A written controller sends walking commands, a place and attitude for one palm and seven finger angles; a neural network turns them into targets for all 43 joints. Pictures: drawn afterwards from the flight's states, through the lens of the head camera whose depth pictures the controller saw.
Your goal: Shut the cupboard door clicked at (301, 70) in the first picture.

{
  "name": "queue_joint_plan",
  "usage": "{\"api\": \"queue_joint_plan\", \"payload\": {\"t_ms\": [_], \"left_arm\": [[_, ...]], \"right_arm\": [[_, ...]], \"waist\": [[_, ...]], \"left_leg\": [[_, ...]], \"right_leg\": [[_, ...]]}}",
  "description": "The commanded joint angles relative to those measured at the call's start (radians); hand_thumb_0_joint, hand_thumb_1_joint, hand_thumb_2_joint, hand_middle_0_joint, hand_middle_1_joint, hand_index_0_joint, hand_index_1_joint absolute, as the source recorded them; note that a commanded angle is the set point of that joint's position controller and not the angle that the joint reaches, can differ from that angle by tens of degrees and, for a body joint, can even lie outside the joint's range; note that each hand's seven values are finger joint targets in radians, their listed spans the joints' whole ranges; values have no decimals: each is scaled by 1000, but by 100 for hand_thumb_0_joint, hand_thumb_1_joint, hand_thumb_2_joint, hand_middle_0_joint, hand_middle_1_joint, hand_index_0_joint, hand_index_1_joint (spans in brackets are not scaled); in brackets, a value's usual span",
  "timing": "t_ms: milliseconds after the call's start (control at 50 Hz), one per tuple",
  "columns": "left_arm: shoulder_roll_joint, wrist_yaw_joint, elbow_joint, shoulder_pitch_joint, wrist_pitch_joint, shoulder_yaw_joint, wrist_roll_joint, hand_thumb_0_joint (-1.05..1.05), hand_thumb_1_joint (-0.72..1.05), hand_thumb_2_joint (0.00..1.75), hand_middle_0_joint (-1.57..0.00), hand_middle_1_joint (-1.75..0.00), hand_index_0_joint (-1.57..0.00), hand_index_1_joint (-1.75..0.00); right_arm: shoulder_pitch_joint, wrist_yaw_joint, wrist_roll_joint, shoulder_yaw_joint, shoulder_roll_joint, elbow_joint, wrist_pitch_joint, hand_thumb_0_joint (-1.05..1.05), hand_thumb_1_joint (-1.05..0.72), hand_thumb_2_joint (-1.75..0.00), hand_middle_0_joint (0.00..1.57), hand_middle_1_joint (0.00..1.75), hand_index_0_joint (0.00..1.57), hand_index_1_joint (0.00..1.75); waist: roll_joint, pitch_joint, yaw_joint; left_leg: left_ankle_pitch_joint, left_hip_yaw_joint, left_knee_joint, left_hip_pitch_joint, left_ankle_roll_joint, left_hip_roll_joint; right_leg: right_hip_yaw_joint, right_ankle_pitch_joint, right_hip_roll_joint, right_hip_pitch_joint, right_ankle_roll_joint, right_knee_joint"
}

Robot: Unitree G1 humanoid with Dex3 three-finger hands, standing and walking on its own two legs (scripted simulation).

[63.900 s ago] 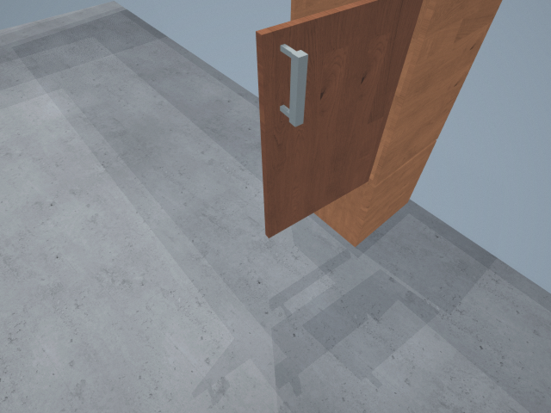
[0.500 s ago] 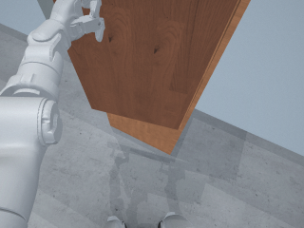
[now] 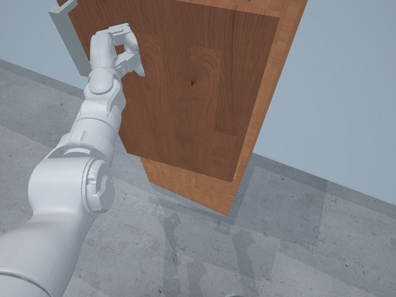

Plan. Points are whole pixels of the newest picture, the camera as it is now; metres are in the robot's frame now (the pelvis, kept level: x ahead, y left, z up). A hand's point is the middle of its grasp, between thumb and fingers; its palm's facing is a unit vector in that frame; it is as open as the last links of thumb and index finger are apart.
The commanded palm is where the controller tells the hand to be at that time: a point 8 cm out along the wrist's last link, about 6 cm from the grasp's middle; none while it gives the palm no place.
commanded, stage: pull the fist back off the door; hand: left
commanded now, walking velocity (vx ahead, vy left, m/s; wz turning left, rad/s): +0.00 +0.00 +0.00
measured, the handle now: (79, 39) +0.61 +0.17 +0.17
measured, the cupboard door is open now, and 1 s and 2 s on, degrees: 7 7 7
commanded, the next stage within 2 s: draw the hand back to the body in 0.42 s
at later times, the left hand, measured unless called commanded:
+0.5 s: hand (133, 88) +0.44 +0.06 +0.18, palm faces +0.01 -1.00 -0.02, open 3.1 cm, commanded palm +0.43 +0.11 +0.18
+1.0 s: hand (73, 139) +0.35 +0.14 +0.18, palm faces +0.02 -1.00 -0.01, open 3.1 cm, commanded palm +0.31 +0.19 +0.19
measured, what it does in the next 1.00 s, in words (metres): stands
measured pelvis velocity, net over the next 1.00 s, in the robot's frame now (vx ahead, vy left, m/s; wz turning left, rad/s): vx -0.01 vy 0.00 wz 0.01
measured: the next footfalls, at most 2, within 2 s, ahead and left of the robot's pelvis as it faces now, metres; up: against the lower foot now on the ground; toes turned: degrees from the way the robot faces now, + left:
none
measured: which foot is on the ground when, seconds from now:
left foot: down 0.00-1.00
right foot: down 0.00-1.00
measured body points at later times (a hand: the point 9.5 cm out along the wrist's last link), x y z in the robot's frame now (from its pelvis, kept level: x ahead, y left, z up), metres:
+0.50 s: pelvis -0.01 -0.01 +0.01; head +0.01 -0.03 +0.46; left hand +0.44 +0.11 +0.19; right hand +0.14 -0.26 -0.09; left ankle +0.00 +0.12 -0.72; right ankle -0.03 -0.11 -0.72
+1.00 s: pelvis -0.01 +0.00 +0.02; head -0.02 -0.02 +0.47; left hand +0.35 +0.19 +0.18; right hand +0.11 -0.25 -0.09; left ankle +0.00 +0.12 -0.72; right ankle -0.03 -0.11 -0.72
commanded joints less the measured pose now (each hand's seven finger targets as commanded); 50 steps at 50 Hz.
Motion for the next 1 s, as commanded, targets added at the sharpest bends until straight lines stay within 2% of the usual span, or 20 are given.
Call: {"api": "queue_joint_plan", "payload": {"t_ms": [0, 40, 80, 120, 160, 180, 320, 380, 440, 480, 520, 580, 640, 660, 680, 720, 780, 820, 940, 980], "left_arm": [[167, -3, -317, -384, -91, -3, -6, 0, 90, 90, -130, -150, -130, -150], [112, -13, -390, -329, -74, -41, -21, 0, 90, 90, -130, -150, -130, -150], [67, -18, -493, -282, -55, -81, -37, 0, 90, 90, -130, -150, -130, -150], [49, -17, -591, -237, -32, -85, -58, 0, 90, 90, -130, -150, -130, -150], [30, -16, -652, -201, -5, -106, -66, 0, 90, 90, -130, -150, -130, -150], [33, -11, -683, -166, 5, -105, -65, 0, 90, 90, -130, -150, -130, -150], [-45, -9, -717, -151, 75, -188, -81, 0, 90, 90, -130, -150, -130, -150], [-41, -7, -654, -246, 83, -204, -87, 0, 90, 90, -130, -150, -130, -150], [-48, -3, -558, -348, 66, -205, -94, 0, 90, 90, -130, -150, -130, -150], [-10, -1, -503, -344, 43, -176, -91, 0, 90, 90, -130, -150, -130, -150], [-27, -7, -454, -342, 26, -180, -91, 0, 90, 90, -130, -150, -130, -150], [90, -28, -418, -106, 7, -58, -87, 0, 90, 90, -130, -150, -130, -150], [114, -64, -543, 44, 5, -36, -87, 0, 90, 90, -130, -150, -130, -150], [112, -78, -608, 73, 11, -45, -88, 0, 90, 90, -130, -150, -130, -150], [127, -88, -662, 112, 14, -36, -93, 0, 90, 90, -130, -150, -130, -150], [81, -115, -856, 151, 27, -80, -118, 0, 90, 90, -130, -150, -130, -150], [55, -143, -1059, 215, 60, -130, -149, 0, 90, 90, -130, -150, -130, -150], [54, -151, -1163, 232, 94, -143, -160, 0, 90, 90, -130, -150, -130, -150], [53, -162, -1261, 423, 216, -143, -176, 0, 90, 90, -127, -147, -127, -147], [76, -171, -1284, 525, 252, -122, -179, 0, 90, 90, -122, -141, -122, -141]], "right_arm": [[86, -17, 14, -72, -163, -81, -26, 0, -90, -90, 20, 30, 20, 30], [57, -18, 24, -79, -157, -94, -25, 0, -90, -90, 20, 30, 20, 30], [30, -23, 36, -82, -151, -109, -27, 0, -90, -90, 20, 30, 20, 30], [-8, -26, 44, -82, -145, -112, -35, 0, -90, -90, 20, 30, 20, 30], [-39, -32, 48, -80, -141, -116, -38, 0, -90, -90, 20, 30, 20, 30], [-50, -38, 51, -81, -140, -123, -39, 0, -90, -90, 20, 30, 20, 30], [-171, -62, 70, -57, -121, -129, -33, 0, -90, -90, 20, 30, 20, 30], [-193, -77, 72, -47, -121, -117, -25, 0, -90, -90, 20, 30, 20, 30], [-209, -82, 72, -34, -116, -103, -32, 0, -90, -90, 20, 30, 20, 30], [-194, -81, 65, -33, -124, -97, -34, 0, -90, -90, 20, 30, 20, 30], [-195, -75, 64, -28, -119, -101, -39, 0, -90, -90, 20, 30, 20, 30], [-179, -68, 61, -32, -133, -129, -32, 0, -90, -90, 20, 30, 20, 30], [-199, -60, 71, -34, -131, -181, -23, 0, -90, -90, 20, 30, 20, 30], [-210, -61, 75, -35, -131, -194, -18, 0, -90, -90, 20, 30, 20, 30], [-213, -64, 78, -41, -136, -205, -13, 0, -90, -90, 20, 30, 20, 30], [-253, -67, 88, -43, -127, -234, -18, 0, -90, -90, 20, 30, 20, 30], [-283, -85, 97, -46, -123, -242, -32, 0, -90, -90, 20, 30, 20, 30], [-310, -97, 100, -42, -117, -232, -44, 0, -90, -90, 20, 30, 20, 30], [-379, -122, 103, -20, -115, -228, -62, 0, -90, -90, 20, 30, 20, 30], [-397, -125, 103, -16, -118, -238, -56, 0, -90, -90, 20, 30, 20, 30]], "waist": [[-73, -420, 52], [-82, -418, 63], [-50, -425, 77], [-55, -424, 95], [-111, -382, 96], [-94, -379, 107], [-127, -249, 94], [-150, -196, 65], [-126, -197, 53], [-135, -242, 62], [-117, -258, 67], [-149, -327, 137], [-175, -315, 171], [-166, -311, 173], [-197, -312, 180], [-140, -321, 190], [-136, -295, 183], [-58, -265, 183], [-61, -165, 192], [-49, -155, 208]], "left_leg": [[384, -10, -36, 338, 35, -49], [404, 1, -45, 362, 37, -50], [448, 5, -53, 411, 36, -49], [466, 9, -63, 440, 36, -48], [442, 16, -80, 420, 40, -51], [444, 23, -84, 429, 42, -54], [300, 14, -122, 445, 44, -60], [223, 0, -128, 441, 45, -61], [170, -11, -123, 432, 41, -66], [189, -19, -117, 425, 39, -66], [200, -21, -110, 413, 35, -68], [250, -11, -116, 374, 35, -67], [275, 11, -130, 353, 39, -63], [286, 18, -136, 361, 40, -61], [305, 15, -142, 369, 43, -58], [325, 27, -151, 420, 45, -56], [329, 21, -167, 478, 51, -45], [310, 14, -180, 519, 50, -44], [239, -11, -220, 531, 43, -44], [245, -13, -228, 537, 40, -43]], "right_leg": [[-31, 526, 32, 210, 4, -70], [-31, 559, 32, 239, 4, -79], [-35, 583, 30, 267, 2, -83], [-33, 615, 30, 287, 2, -93], [-33, 636, 26, 318, 7, -105], [-32, 636, 22, 334, 7, -108], [-23, 501, 8, 286, 12, -158], [-15, 396, 1, 241, 17, -183], [-11, 326, -5, 199, 14, -180], [-11, 337, -9, 221, 11, -161], [-12, 354, -8, 212, 7, -145], [-11, 419, -10, 312, 2, -123], [-10, 480, -10, 369, 4, -127], [-9, 498, -9, 381, 4, -132], [-15, 509, -8, 406, 5, -135], [-14, 531, -4, 418, 5, -147], [-25, 487, 4, 416, 7, -174], [-28, 438, 8, 380, 4, -191], [-44, 308, 6, 346, 0, -227], [-45, 300, 1, 369, -3, -232]]}}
